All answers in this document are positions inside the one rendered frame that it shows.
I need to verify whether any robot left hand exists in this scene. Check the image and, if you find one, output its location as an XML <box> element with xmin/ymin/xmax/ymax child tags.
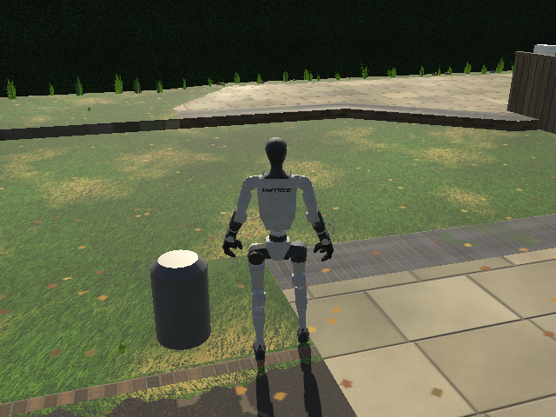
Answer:
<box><xmin>222</xmin><ymin>238</ymin><xmax>242</xmax><ymax>257</ymax></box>

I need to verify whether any robot right hand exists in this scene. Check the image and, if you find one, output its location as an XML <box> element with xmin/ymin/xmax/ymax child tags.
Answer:
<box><xmin>314</xmin><ymin>242</ymin><xmax>334</xmax><ymax>261</ymax></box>

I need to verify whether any robot right forearm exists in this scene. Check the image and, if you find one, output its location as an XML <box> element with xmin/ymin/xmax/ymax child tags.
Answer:
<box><xmin>312</xmin><ymin>209</ymin><xmax>331</xmax><ymax>245</ymax></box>

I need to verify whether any left robot thigh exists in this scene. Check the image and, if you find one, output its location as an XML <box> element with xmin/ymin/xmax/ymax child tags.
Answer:
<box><xmin>248</xmin><ymin>242</ymin><xmax>266</xmax><ymax>307</ymax></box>

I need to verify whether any robot left forearm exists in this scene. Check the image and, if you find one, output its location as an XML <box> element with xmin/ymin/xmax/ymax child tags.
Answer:
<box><xmin>225</xmin><ymin>210</ymin><xmax>242</xmax><ymax>242</ymax></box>

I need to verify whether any left robot upper arm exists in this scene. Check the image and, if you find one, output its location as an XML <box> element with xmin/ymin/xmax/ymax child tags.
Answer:
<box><xmin>234</xmin><ymin>175</ymin><xmax>259</xmax><ymax>223</ymax></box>

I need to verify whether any robot torso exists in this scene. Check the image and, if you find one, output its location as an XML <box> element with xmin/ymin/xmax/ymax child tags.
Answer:
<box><xmin>257</xmin><ymin>171</ymin><xmax>298</xmax><ymax>261</ymax></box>

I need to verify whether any right robot upper arm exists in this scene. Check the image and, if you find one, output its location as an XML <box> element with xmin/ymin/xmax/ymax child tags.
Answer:
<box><xmin>295</xmin><ymin>175</ymin><xmax>320</xmax><ymax>223</ymax></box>

